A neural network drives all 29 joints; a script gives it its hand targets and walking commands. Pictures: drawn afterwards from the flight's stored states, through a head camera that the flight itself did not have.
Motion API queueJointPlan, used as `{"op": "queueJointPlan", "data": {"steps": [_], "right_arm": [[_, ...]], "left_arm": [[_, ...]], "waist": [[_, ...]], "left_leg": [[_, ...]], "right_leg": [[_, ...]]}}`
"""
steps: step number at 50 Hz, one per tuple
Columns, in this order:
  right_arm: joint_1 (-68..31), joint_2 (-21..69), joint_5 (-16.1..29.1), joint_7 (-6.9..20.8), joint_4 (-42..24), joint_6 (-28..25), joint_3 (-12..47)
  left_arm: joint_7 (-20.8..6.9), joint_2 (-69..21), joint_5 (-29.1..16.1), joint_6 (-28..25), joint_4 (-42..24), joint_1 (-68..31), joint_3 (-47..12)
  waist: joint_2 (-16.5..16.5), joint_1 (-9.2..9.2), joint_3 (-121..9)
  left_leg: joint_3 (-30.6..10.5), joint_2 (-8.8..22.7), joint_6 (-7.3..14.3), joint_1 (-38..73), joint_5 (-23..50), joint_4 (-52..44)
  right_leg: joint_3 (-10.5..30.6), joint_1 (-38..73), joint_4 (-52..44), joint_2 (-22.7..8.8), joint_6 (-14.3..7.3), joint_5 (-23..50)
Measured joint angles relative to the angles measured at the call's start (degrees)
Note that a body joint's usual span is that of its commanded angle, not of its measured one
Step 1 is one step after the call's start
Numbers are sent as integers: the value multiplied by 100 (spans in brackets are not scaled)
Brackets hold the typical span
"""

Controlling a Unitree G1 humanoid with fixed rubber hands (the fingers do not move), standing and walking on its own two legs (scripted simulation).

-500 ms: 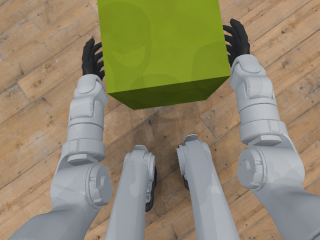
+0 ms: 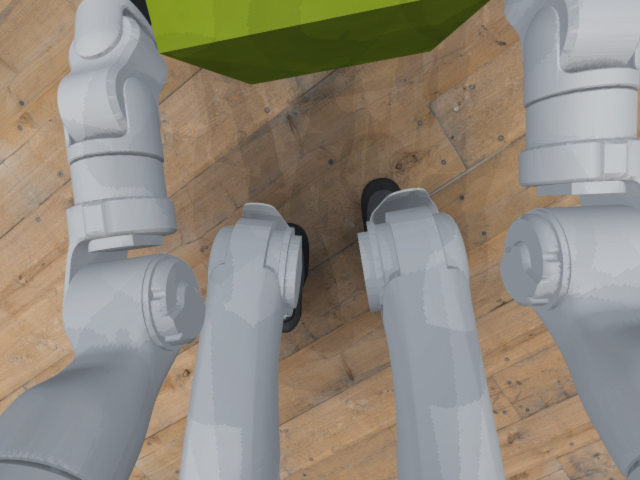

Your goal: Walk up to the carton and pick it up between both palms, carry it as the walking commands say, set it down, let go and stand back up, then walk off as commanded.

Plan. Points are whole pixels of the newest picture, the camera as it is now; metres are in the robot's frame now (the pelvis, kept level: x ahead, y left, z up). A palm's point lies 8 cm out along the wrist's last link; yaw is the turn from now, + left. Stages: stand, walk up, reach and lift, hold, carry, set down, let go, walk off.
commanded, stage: set down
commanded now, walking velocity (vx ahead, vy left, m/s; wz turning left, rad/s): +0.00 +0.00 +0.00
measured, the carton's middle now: out of the picture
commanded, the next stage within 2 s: none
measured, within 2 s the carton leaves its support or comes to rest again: neither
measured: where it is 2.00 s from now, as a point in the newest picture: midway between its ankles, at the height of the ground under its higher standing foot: (337, 276)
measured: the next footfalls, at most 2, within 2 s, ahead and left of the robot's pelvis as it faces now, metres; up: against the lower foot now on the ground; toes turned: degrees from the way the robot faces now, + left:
none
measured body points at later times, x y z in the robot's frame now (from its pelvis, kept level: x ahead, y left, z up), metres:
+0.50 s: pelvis +0.01 +0.01 -0.05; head +0.38 -0.02 +0.19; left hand +0.56 +0.13 -0.22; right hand +0.57 -0.22 -0.21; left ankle +0.11 +0.10 -0.40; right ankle +0.16 -0.10 -0.40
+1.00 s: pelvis +0.01 +0.00 -0.07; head +0.37 -0.04 +0.19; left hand +0.57 +0.12 -0.22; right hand +0.58 -0.22 -0.22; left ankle +0.11 +0.10 -0.40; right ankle +0.16 -0.10 -0.40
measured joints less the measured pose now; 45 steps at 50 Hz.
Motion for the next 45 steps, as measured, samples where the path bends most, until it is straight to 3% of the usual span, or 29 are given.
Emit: {"op": "queueJointPlan", "data": {"steps": [4,10,19,24,34,45], "right_arm": [[-47,12,-2,-70,98,78,13],[-494,-224,-296,225,1119,-285,-193],[-584,-424,-138,341,1489,-722,-158],[-297,-532,180,367,1376,-781,-85],[-834,-718,300,317,2097,-860,203],[-622,-649,262,268,2193,-1079,266]], "left_arm": [[38,99,-89,90,130,-48,-97],[68,67,304,-145,989,-554,-118],[273,66,70,-463,1170,-630,-372],[483,42,-184,-429,1011,-496,-686],[437,182,-75,-533,1560,-785,-759],[325,145,-33,-692,1852,-810,-550]], "waist": [[-31,-79,-17],[148,35,-45],[153,12,-36],[88,-32,-24],[146,-47,-39],[239,-116,-44]], "left_leg": [[22,-44,45,-18,-51,158],[-79,-37,139,-136,-52,276],[-60,-105,155,-692,-109,738],[-116,-198,89,-859,-194,1013],[-130,-189,18,-876,-295,1232],[-65,-181,12,-890,-303,1364]], "right_leg": [[1,11,160,-40,40,-90],[-117,-3,133,-67,126,-108],[-200,-513,570,-185,124,-200],[-330,-655,866,-359,9,-338],[-421,-708,1113,-441,-132,-417],[-415,-729,1303,-511,-188,-464]]}}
